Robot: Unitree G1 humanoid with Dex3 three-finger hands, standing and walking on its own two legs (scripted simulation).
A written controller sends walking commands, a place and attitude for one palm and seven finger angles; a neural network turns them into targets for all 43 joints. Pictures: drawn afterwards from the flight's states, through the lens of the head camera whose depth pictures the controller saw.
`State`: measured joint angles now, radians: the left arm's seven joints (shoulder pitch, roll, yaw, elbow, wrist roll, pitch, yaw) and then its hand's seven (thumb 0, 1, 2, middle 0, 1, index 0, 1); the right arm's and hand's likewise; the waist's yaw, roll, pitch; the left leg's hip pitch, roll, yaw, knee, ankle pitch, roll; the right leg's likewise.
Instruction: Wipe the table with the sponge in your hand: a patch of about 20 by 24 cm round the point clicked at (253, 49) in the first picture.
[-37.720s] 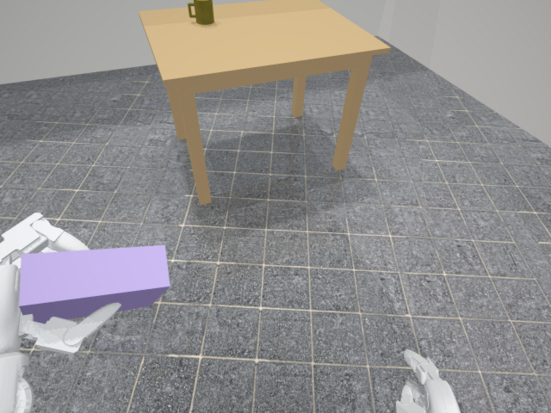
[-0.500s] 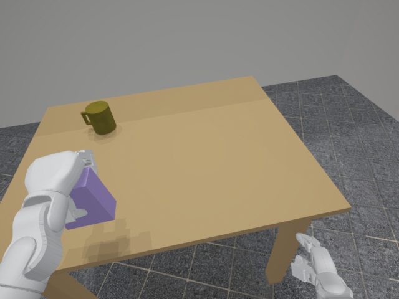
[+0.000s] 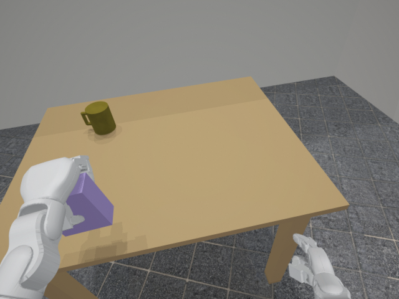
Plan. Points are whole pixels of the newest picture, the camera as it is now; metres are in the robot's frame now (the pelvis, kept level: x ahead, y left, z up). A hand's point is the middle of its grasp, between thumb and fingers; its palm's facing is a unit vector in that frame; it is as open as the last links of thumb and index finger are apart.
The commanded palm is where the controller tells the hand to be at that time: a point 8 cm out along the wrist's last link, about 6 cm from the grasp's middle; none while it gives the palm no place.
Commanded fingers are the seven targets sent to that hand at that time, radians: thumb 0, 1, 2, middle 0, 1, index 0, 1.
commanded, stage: bring the sponge back beside the body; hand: left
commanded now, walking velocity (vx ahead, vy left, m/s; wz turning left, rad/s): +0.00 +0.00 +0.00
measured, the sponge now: (80, 211) +0.24 +0.30 +0.06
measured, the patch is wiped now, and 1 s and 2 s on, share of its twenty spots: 0.95 0.95 0.95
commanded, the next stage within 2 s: step back with the hand held close in 1.20 s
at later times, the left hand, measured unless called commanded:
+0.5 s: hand (62, 212) +0.20 +0.29 +0.12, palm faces +0.08 -0.11 -0.99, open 9.3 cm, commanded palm +0.17 +0.28 +0.18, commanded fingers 0.00 0.10 1.30 -1.20 -1.60 -1.20 -1.60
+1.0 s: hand (63, 230) +0.18 +0.28 +0.10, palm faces +0.05 -0.13 -0.99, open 9.3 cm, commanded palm +0.15 +0.27 +0.18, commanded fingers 0.00 0.10 1.30 -1.20 -1.60 -1.20 -1.60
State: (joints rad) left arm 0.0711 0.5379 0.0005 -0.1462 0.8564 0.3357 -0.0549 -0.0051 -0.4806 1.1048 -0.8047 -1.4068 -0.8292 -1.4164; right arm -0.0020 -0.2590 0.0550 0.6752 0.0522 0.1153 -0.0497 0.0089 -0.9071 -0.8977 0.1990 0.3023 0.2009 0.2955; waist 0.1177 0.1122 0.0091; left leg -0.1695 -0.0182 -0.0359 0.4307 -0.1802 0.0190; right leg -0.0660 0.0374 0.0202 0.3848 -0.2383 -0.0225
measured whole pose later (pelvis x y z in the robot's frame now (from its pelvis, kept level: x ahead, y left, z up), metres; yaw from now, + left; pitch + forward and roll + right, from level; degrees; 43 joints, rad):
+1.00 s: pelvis -0.01 -0.01 +0.00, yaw +0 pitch -7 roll -1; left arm 0.30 0.53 0.00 -0.34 0.85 0.34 -0.06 -0.01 -0.48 1.10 -0.80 -1.41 -0.83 -1.42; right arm 0.00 -0.26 0.05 0.66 0.04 0.09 -0.06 0.01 -0.91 -0.90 0.20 0.30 0.20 0.30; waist 0.14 0.12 0.02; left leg -0.16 -0.01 -0.05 0.47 -0.19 0.01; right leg -0.05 0.05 0.01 0.42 -0.25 -0.03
